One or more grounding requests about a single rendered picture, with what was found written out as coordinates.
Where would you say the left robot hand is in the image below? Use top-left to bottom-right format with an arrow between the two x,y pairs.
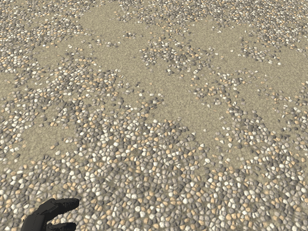
20,198 -> 80,231

